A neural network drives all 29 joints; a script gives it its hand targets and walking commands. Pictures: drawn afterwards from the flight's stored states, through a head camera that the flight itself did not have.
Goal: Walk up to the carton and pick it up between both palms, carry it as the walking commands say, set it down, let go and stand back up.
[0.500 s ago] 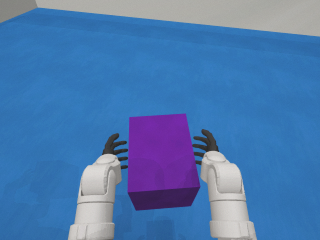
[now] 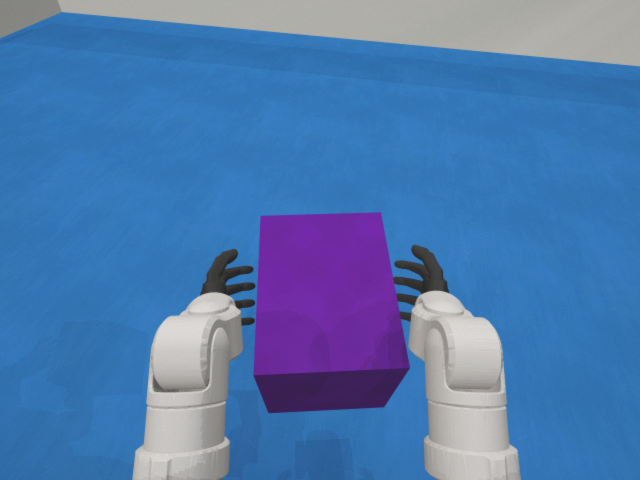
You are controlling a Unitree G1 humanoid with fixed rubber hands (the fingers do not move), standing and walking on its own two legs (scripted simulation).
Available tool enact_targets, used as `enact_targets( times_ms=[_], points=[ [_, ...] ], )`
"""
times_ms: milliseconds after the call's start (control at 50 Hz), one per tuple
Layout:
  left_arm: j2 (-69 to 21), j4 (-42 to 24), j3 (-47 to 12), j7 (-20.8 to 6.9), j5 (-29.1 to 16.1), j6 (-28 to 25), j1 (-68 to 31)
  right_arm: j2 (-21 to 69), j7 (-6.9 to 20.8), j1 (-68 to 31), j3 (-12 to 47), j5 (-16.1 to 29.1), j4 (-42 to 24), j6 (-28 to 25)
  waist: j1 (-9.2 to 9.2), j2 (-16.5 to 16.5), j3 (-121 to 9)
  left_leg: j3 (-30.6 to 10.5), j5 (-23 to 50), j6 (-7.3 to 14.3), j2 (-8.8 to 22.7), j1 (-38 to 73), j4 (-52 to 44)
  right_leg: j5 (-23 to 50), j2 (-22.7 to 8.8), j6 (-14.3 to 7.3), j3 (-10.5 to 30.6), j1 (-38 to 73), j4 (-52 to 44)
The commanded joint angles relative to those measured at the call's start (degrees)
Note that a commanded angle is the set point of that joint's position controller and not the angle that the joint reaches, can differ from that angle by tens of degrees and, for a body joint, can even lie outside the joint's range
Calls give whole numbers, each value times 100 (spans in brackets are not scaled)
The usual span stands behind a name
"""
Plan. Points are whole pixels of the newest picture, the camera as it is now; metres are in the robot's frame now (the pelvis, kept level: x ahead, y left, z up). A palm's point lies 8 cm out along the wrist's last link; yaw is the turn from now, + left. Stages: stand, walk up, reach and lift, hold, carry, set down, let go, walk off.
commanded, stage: carry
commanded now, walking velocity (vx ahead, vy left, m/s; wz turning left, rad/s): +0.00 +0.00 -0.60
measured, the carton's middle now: (323, 314) +0.35 +0.00 +0.03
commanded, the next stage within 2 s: none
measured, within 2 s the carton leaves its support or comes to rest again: neither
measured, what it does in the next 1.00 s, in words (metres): steps on the spot, turning right: left foot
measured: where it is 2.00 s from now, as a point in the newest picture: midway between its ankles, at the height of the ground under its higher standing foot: outside the picture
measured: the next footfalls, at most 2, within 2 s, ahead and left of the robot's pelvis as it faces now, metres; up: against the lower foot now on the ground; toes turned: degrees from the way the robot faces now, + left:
left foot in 0.64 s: +0.03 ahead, +0.15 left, +0.00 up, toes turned -10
right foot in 1.02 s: -0.07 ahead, -0.06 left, +0.00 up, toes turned -34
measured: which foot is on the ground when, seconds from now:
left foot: down 0.00-0.26, up 0.28-0.62, down 0.64-1.00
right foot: down 0.00-0.64, up 0.66-1.00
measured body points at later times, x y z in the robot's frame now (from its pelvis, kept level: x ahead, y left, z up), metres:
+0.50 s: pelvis -0.01 +0.01 +0.00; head +0.02 -0.01 +0.45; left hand +0.33 +0.06 +0.09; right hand +0.28 -0.19 +0.10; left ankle +0.01 +0.15 -0.69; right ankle -0.01 -0.09 -0.73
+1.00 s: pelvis -0.04 +0.06 +0.00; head +0.00 +0.06 +0.44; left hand +0.30 +0.02 +0.08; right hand +0.19 -0.20 +0.10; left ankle -0.01 +0.16 -0.73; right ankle -0.10 -0.04 -0.72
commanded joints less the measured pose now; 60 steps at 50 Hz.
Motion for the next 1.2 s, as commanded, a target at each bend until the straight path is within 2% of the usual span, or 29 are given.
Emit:
enact_targets(
  times_ms=[0,20,80,120,160,200,220,240,260,280,360,460,540,580,600,620,640,660,700,740,800,920,960,980,1000,1020,1040,1060,1180],
  points=[
    [-5706,-962,-2652,-1095,-1937,-44,-2281,6022,996,-2079,2779,2114,-748,117,-129,-654,-1894,-272,473,-30,765,872,359,2375,-1103,-95,1505,-358,-456],
    [-5528,-932,-2592,-1072,-1890,-39,-2057,5832,1011,-1964,2738,2108,-777,148,-129,-660,-1912,-435,456,37,998,1140,-27,1788,-982,10,1243,-586,-266],
    [-5781,-1036,-2697,-1070,-1955,-42,-2193,5998,1000,-1869,2607,2102,-755,114,-126,958,-2157,-1595,1104,744,2298,1763,-977,-954,-148,291,302,-1225,1057],
    [-5810,-1120,-2728,-1085,-2041,0,-2386,6182,1029,-1765,2697,2101,-600,205,-151,660,-2118,-1495,839,960,2550,1713,-1290,-1361,-324,273,264,-1254,1551],
    [-5904,-902,-2633,-1134,-1991,34,-2129,6132,995,-1882,2728,2052,-806,192,-47,490,-1951,-914,1224,694,2311,1168,-1001,-748,-377,263,146,-836,673],
    [-5757,-730,-2483,-1144,-1927,72,-1917,5956,1006,-1821,2706,2064,-680,240,19,276,-1929,-278,57,146,1832,374,-637,-242,-204,87,285,-20,-169],
    [-5850,-459,-2396,-1187,-1937,95,-1722,5976,983,-1782,2688,2041,-594,235,98,-429,-2012,93,-284,-143,1534,89,326,333,-719,60,1165,390,-1274],
    [-5619,-593,-2272,-1176,-1834,55,-1749,6081,1003,-1804,2750,2082,-543,251,50,-1988,-1619,633,-1794,-608,697,-1187,1364,1733,-1745,-121,2761,730,-1795],
    [-5665,-865,-2320,-1184,-1937,3,-1981,5991,999,-2005,2706,2103,-687,195,29,-1936,-1494,105,-2262,-671,323,-1790,1918,2899,-2024,-453,3460,859,-1613],
    [-5863,-996,-2342,-1194,-1930,-51,-2140,6213,1041,-2455,2902,2317,-1014,133,8,-1145,-1585,-176,-2109,-634,329,-1663,2535,3273,-1945,-460,3171,906,-1365],
    [-5748,-943,-2190,-1175,-1900,-164,-1883,6341,947,-2251,3133,2366,-985,78,-10,-1260,-2353,-59,-1759,-760,222,-1736,2739,5694,-1482,-458,2407,2008,-670],
    [-5725,-856,-2259,-1151,-1752,-173,-1626,6220,996,-1986,3058,2318,-912,74,69,-1503,-2325,-157,-1584,-714,20,-1251,1823,4354,-1477,-658,2946,1386,-956],
    [-5874,-1037,-2413,-1127,-1854,-214,-1763,6310,1026,-2247,3193,2531,-1237,33,49,-1800,-2740,43,-1314,-675,-110,-364,533,5252,-1027,-486,2430,1440,-539],
    [-5965,-1147,-2584,-1111,-1870,-237,-1694,6345,1061,-1776,3038,2421,-952,35,-29,-1437,-3010,199,-27,-622,176,1000,-826,4467,-777,-200,2006,689,-115],
    [-5945,-1073,-2647,-1073,-1846,-217,-1550,6258,1077,-1538,2959,2406,-842,36,-154,-681,-3119,-443,399,-330,925,2202,-1426,2880,-535,97,1572,-360,456],
    [-5837,-1017,-2660,-1081,-1781,-183,-1483,6163,1071,-1642,2893,2390,-845,6,-61,938,-2942,-1886,2108,249,2702,3007,-1385,-387,68,435,718,-1963,1235],
    [-5933,-1259,-2714,-1071,-1953,-216,-2070,6211,1046,-2021,2837,2409,-1082,-63,-20,1497,-2685,-2040,3118,792,3489,2857,-973,-1864,6,545,343,-2491,2308],
    [-6045,-1335,-2843,-1093,-2036,-209,-2267,6215,1072,-1862,2773,2287,-1153,-49,-119,1025,-2576,-1555,3982,974,3212,2905,-696,-1661,-204,511,358,-2517,2917],
    [-6048,-1538,-3081,-1086,-2068,-296,-2302,6259,1113,-1555,2808,2251,-1025,-93,-64,496,-2501,-600,4420,693,2637,3018,-573,-1022,-366,491,379,-2527,3081],
    [-6110,-1620,-3363,-1055,-2216,-267,-2459,6059,1119,-1255,2441,2116,-866,-161,-72,1219,-2304,-154,4805,411,2288,3118,-446,-780,-314,515,147,-2716,2873],
    [-5830,-1097,-3045,-983,-1937,-125,-1748,5734,1088,-1214,2343,2028,-753,-68,-86,1219,-2261,348,3721,386,2201,2530,-471,-758,-190,601,-212,-1825,2021],
    [-5820,-1261,-3048,-1005,-2025,-131,-1874,5775,1095,-1330,2505,2066,-953,-92,-151,1396,-2412,442,3752,170,2365,2954,279,-214,151,483,-573,-1174,-90],
    [-5804,-1135,-2907,-1083,-1977,-103,-1599,5849,1059,-1260,2666,2099,-876,-38,24,468,-2868,632,2290,-270,1991,2254,1204,1333,-395,320,376,256,-1540],
    [-5896,-1108,-2933,-1089,-2021,-124,-1585,5921,1046,-1561,2773,2170,-1139,-91,34,-195,-2816,635,701,-462,1629,871,1784,3886,-1008,65,1245,1396,-1166],
    [-5635,-1188,-2850,-1104,-1972,-121,-1576,5970,1064,-1289,2789,2128,-868,-17,-68,-1442,-2730,563,-2601,-708,923,-1040,2385,7804,-2019,-346,2670,2417,-289],
    [-5788,-928,-2730,-1128,-1818,-149,-1265,5966,1059,-1565,2993,2204,-1175,-30,34,-1943,-2578,178,-3100,-705,540,-1355,2400,8438,-1911,-627,2795,2272,-192],
    [-5825,-1158,-2748,-1170,-1926,-181,-1610,6176,1074,-1714,3024,2360,-1124,-81,31,-1196,-2565,28,-2786,-717,581,-1459,2609,7670,-1834,-590,2624,2350,-185],
    [-5763,-1116,-2698,-1180,-1934,-229,-1548,6118,1047,-1592,3033,2319,-1023,-87,24,-1119,-2551,142,-2569,-771,457,-1576,2619,7049,-1697,-501,2471,2352,-209],
    [-5924,-1088,-2539,-1134,-1805,-295,-1520,6271,1009,-2041,3171,2486,-1241,-106,44,-1642,-2621,30,-1712,-682,231,-923,1425,5498,-1315,-519,2458,1727,-460]
  ],
)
